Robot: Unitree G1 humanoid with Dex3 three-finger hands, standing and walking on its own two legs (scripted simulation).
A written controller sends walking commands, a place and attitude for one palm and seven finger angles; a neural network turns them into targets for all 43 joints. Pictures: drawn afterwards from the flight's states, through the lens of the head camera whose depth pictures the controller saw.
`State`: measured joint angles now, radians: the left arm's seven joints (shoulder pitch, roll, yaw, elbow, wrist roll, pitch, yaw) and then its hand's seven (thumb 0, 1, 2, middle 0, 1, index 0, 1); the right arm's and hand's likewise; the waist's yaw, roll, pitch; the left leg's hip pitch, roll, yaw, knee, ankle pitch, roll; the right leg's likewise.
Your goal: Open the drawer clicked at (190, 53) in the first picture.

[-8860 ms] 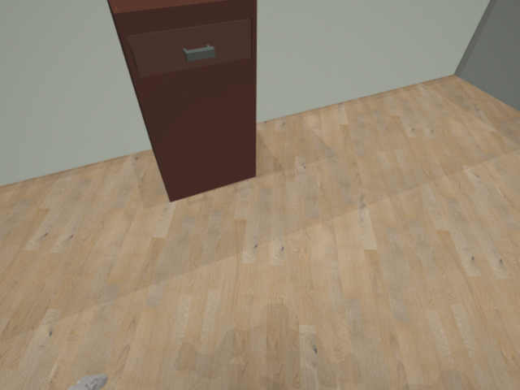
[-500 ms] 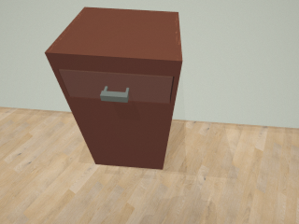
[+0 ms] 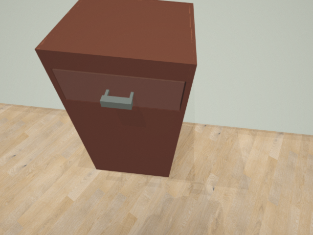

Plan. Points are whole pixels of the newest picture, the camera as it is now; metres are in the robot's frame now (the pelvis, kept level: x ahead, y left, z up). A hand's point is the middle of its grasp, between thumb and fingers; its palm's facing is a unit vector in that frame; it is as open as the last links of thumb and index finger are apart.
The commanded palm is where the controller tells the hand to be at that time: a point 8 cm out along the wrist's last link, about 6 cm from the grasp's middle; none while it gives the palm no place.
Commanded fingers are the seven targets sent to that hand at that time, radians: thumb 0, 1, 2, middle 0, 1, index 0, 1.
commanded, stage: come to a stop and stand still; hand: left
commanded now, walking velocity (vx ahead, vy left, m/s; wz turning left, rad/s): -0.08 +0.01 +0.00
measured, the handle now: (118, 97) +0.53 +0.18 -0.01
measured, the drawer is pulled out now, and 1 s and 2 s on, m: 0.00 0.00 0.00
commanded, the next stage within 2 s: look again from close up in 0.64 s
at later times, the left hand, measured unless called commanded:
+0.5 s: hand out of the picture +0.05 +0.18 -0.15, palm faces -0.01 -0.96 -0.27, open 7.4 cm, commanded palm none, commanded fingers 0.00 0.90 0.90 -0.20 -0.30 -0.20 -0.30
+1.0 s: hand out of the picture +0.02 +0.16 -0.16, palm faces -0.01 -0.98 -0.20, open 7.4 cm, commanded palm none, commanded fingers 0.00 0.90 0.90 -0.20 -0.30 -0.20 -0.30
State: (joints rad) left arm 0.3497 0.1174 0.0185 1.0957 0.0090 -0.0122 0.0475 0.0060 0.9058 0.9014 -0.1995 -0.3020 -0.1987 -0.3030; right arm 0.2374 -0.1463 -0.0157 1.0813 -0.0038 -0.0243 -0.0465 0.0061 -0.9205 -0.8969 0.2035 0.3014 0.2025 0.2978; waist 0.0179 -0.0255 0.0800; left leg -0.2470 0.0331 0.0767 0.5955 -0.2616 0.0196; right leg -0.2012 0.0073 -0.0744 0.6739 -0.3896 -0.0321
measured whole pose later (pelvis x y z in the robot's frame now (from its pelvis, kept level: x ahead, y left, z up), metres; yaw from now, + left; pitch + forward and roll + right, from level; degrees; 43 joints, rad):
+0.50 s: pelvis -0.02 -0.01 +0.01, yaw -1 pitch -2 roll +1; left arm 0.24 0.19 -0.01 1.00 0.01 -0.01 0.04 0.01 0.91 0.90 -0.20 -0.30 -0.20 -0.30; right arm 0.26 -0.20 0.00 1.00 -0.02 0.00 0.00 0.00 -0.93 -0.90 0.20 0.30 0.20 0.30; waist -0.01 0.04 0.01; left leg -0.20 0.02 0.07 0.49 -0.26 0.00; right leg -0.22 -0.01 -0.04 0.52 -0.28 -0.02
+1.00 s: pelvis +0.01 -0.01 +0.01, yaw -1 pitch +0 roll +1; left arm 0.28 0.15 -0.01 1.11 0.01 -0.01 0.03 0.01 0.91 0.90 -0.20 -0.30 -0.20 -0.30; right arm 0.30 -0.15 0.02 1.12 -0.01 -0.02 -0.02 0.00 -0.91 -0.90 0.20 0.30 0.20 0.30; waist 0.00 0.00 0.04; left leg -0.17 0.03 0.08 0.46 -0.29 -0.01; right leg -0.19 0.00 -0.04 0.50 -0.31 -0.02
